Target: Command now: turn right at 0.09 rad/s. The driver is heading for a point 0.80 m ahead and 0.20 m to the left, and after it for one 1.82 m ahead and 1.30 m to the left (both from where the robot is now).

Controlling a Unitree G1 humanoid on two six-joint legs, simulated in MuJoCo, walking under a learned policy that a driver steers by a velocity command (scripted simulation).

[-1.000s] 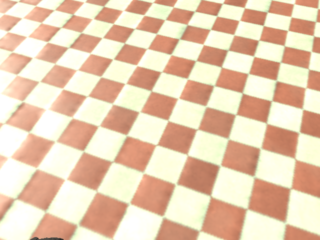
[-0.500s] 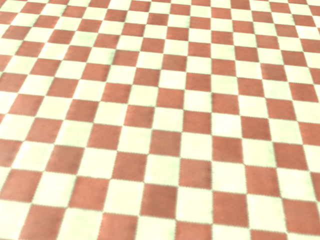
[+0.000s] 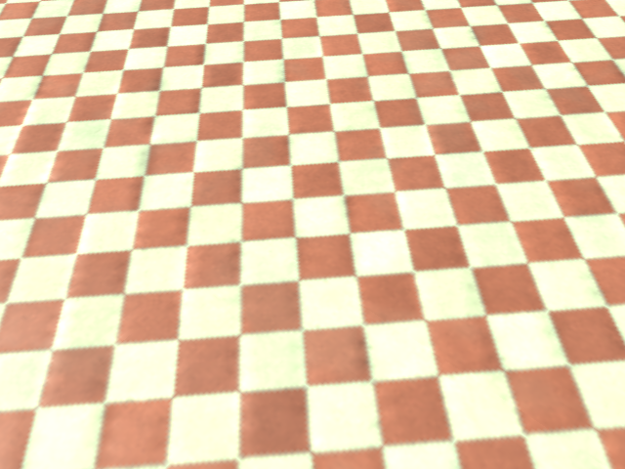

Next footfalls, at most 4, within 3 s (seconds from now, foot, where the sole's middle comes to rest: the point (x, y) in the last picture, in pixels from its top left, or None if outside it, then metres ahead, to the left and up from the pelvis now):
0.96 right None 0.46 -0.07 -0.77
1.50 left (244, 377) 0.74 0.19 -0.77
1.96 right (289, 292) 0.97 0.08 -0.77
2.40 left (221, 370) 0.76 0.25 -0.77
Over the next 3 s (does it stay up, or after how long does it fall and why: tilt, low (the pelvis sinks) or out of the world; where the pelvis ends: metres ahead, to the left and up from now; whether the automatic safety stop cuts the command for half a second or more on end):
stays up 0.82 0.14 0.00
